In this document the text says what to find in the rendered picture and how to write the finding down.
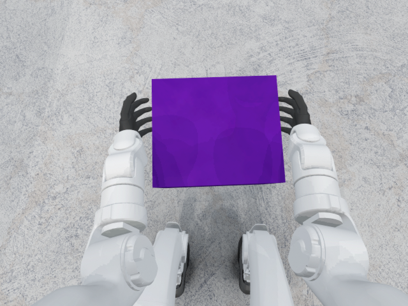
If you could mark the right robot hand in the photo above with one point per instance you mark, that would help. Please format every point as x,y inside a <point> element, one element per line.
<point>299,112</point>

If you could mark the right robot forearm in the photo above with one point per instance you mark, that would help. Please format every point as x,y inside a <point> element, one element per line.
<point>317,192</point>

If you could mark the carton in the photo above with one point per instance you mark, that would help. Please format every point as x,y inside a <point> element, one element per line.
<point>216,131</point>

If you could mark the left robot foot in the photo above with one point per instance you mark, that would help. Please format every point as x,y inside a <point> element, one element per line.
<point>180,288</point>

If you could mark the left robot shin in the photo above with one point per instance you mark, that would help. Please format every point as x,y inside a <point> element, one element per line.
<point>180,268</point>

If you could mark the left robot forearm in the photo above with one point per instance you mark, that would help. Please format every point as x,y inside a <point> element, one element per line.
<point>122,191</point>

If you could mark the left robot upper arm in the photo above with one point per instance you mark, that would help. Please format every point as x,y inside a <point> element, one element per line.
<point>114,272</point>

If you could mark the right robot upper arm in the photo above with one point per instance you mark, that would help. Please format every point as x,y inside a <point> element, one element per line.
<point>333,262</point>

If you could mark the left robot hand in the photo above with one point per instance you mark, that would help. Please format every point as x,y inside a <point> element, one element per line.
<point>128,115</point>

